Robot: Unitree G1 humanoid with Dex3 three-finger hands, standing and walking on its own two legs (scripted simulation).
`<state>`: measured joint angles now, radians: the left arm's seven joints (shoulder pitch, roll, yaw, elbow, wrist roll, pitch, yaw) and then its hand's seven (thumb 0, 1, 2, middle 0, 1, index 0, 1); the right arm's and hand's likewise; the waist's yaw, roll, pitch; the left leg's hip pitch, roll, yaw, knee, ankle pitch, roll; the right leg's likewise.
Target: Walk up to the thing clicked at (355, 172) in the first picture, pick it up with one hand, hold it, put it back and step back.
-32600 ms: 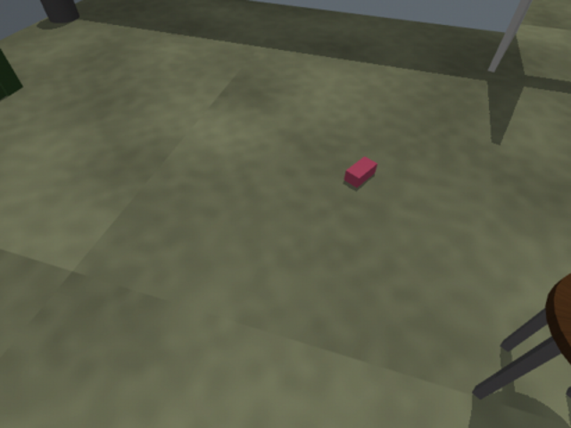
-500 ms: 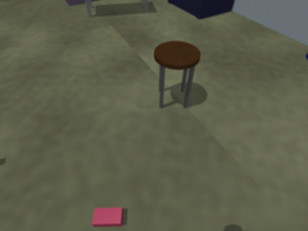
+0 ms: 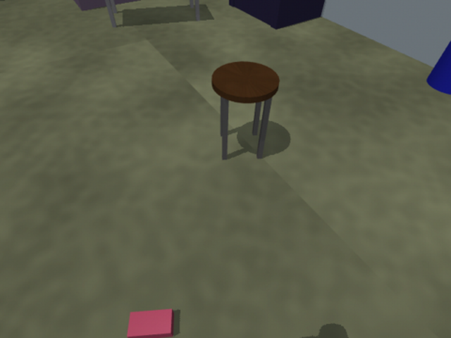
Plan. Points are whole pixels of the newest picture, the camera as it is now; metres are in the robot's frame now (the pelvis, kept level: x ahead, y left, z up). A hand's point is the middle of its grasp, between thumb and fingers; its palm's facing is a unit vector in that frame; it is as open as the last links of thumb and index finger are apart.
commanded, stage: walk up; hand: left
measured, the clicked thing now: (151, 324) +0.32 +0.28 -0.75
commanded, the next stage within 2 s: stand in 0.48 s
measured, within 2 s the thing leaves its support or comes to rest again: neither
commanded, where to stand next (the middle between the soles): +0.01 +0.00 m, yaw +2 degrees
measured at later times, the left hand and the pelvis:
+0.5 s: hand out of the picture +0.08 +0.25 -0.16, palm faces -0.02 -0.94 -0.33, open 7.4 cm; pelvis +0.00 +0.00 +0.00, yaw -1 degrees
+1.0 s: hand out of the picture +0.06 +0.25 -0.15, palm faces -0.02 -0.94 -0.35, open 7.4 cm; pelvis -0.02 +0.00 +0.00, yaw +0 degrees
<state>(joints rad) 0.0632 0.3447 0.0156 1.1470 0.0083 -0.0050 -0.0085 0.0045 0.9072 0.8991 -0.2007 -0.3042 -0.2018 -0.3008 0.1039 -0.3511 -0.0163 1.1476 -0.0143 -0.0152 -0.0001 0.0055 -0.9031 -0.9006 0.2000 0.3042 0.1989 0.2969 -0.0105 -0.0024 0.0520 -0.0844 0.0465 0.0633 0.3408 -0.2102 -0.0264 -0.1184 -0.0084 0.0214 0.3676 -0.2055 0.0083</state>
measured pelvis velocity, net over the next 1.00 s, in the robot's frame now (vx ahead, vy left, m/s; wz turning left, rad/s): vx -0.02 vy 0.00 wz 0.00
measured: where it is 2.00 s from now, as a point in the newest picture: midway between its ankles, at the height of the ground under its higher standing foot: outside the picture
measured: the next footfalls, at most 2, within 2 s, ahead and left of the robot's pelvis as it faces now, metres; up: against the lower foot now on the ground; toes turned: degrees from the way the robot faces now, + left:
none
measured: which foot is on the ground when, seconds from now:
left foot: down 0.00-1.00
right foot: down 0.00-1.00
